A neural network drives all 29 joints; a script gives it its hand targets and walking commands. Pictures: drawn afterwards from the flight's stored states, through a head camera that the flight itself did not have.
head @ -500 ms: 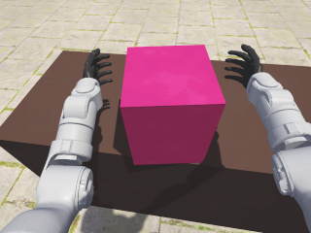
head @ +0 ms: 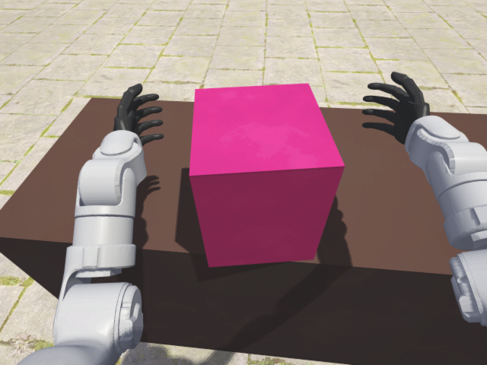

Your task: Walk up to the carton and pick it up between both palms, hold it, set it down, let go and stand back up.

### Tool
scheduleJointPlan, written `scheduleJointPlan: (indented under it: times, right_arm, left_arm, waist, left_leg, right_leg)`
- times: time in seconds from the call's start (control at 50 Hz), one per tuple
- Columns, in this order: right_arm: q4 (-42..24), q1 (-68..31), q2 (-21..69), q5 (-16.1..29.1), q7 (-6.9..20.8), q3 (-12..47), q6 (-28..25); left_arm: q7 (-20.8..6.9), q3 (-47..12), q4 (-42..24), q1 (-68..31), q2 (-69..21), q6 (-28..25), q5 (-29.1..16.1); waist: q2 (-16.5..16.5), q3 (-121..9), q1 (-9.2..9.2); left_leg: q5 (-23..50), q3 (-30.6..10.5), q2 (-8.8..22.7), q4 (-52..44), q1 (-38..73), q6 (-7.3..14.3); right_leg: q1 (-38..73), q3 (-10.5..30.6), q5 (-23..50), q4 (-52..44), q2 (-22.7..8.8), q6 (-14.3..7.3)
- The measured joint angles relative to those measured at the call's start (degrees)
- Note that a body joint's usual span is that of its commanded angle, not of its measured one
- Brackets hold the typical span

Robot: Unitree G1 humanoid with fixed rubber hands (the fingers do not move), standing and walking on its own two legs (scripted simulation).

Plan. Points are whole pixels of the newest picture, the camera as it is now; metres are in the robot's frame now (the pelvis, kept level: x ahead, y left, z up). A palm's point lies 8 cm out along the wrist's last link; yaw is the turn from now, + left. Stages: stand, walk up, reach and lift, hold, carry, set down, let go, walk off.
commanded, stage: set down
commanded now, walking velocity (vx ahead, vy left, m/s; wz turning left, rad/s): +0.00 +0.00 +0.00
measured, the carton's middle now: (257, 178) +0.41 +0.02 +0.08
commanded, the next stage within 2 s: none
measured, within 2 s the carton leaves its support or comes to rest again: neither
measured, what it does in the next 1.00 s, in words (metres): stands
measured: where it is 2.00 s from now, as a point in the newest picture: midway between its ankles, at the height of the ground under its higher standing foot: outside the picture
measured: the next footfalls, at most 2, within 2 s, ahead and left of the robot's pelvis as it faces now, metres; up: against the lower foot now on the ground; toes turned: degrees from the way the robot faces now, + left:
none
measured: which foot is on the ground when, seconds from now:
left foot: down 0.00-1.00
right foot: down 0.00-1.00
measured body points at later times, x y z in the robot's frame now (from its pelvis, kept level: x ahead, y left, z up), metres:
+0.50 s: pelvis +0.00 +0.00 +0.00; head -0.01 +0.00 +0.45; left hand +0.33 +0.21 +0.14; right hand +0.37 -0.22 +0.14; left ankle +0.01 +0.13 -0.75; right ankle +0.02 -0.09 -0.75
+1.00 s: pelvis +0.00 -0.01 +0.00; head +0.00 +0.00 +0.45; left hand +0.26 +0.20 +0.09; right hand +0.28 -0.22 +0.08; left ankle +0.01 +0.13 -0.75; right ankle +0.02 -0.09 -0.75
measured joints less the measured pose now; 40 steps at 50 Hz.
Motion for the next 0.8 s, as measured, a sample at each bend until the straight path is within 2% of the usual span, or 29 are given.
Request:
scheduleJointPlan:
  times: [0.1, 0.3, 0.58, 0.8]
  right_arm:
    - [-5.3, 6.7, 1.3, -0.9, -0.1, -1.1, -0.3]
    - [-15.5, 16.0, 4.9, -4.6, -0.1, -4.9, -0.5]
    - [-27.3, 28.0, 5.1, -4.4, -1.8, -5.1, -1.4]
    - [-38.5, 40.7, 6.9, -5.1, -2.6, -6.2, -3.0]
  left_arm:
    - [-0.6, 0.8, -5.4, 7.0, -1.5, 0.3, 0.9]
    - [0.8, -0.5, -14.0, 14.9, -2.9, 0.4, -1.0]
    - [-0.5, -0.2, -25.3, 27.2, -5.2, 0.4, 0.9]
    - [-0.6, -1.5, -32.6, 37.7, -5.9, -2.5, 0.7]
  waist:
    - [-0.3, 0.7, -0.58]
    - [-0.6, 1.5, -0.73]
    - [-1.1, 3.4, -1.82]
    - [-1.3, 5.2, -2.02]
  left_leg:
    - [0.2, -0.1, -0.2, -0.4, 1.3, 0.0]
    - [0.6, 0.1, -0.3, 0.0, -0.2, 0.0]
    - [0.5, 0.1, -0.5, -2.0, 4.7, -0.2]
    - [0.4, 0.4, -0.4, -2.7, 6.7, -0.4]
  right_leg:
    - [1.0, 0.1, -0.2, 0.3, -0.1, -0.1]
    - [-1.2, 0.6, -0.4, 2.1, -0.1, -0.2]
    - [3.0, 1.0, -1.1, 1.3, -0.1, -0.4]
    - [4.5, 1.6, -1.2, 1.0, 0.2, -0.6]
